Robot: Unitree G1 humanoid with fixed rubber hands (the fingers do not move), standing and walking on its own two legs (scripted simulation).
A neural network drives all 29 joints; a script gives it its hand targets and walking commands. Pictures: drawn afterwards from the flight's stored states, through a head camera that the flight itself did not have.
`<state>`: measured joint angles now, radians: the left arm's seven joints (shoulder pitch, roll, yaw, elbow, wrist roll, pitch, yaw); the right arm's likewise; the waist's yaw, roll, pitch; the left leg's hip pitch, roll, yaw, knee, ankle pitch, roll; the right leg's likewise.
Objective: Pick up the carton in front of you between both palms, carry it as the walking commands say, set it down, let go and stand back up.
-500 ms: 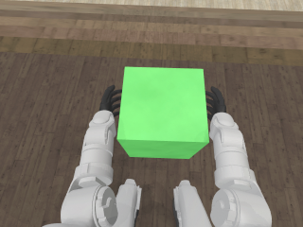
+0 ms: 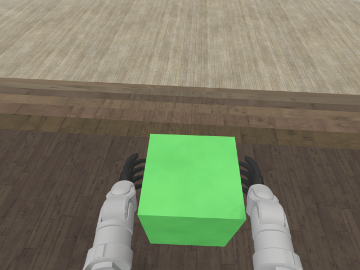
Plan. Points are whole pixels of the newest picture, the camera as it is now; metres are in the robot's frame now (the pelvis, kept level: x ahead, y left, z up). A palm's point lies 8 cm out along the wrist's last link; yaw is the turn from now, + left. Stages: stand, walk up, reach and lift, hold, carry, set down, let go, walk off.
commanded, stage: reach and lift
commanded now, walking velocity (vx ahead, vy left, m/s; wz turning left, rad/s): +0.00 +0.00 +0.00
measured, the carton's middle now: (189, 193) +0.33 +0.00 -0.07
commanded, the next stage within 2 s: hold in 1.14 s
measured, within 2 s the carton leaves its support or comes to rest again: neither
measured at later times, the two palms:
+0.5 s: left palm (121, 182) +0.29 +0.15 +0.05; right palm (262, 186) +0.30 -0.15 +0.05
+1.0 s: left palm (121, 177) +0.30 +0.15 +0.06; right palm (262, 181) +0.30 -0.15 +0.06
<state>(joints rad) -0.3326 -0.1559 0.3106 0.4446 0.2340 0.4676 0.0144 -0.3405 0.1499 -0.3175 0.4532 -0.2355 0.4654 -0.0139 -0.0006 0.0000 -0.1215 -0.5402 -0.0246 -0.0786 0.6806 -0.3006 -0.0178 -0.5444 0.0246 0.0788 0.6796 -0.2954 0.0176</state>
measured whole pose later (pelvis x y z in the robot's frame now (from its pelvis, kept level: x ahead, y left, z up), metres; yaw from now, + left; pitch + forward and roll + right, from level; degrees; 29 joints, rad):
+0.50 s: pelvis -0.01 +0.00 +0.02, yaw +0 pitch -4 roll +0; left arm -0.34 -0.17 0.32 0.38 0.30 0.61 -0.02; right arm -0.34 0.17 -0.33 0.38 -0.31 0.61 0.02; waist 0.00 0.00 0.03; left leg -0.18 -0.02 -0.08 0.47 -0.22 -0.01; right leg -0.19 0.02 0.08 0.47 -0.21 0.01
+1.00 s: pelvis +0.01 +0.00 +0.03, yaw +0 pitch -5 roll +0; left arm -0.25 -0.15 0.22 0.27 0.28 0.67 -0.02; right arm -0.25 0.15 -0.23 0.27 -0.28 0.67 0.01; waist 0.00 0.00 0.02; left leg -0.09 -0.01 -0.08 0.37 -0.20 -0.01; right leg -0.09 0.01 0.08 0.37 -0.19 0.01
